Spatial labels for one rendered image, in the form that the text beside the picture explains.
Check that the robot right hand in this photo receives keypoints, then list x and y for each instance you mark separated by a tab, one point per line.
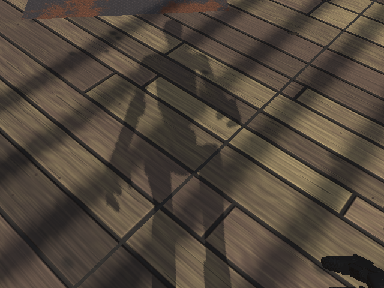
357	267

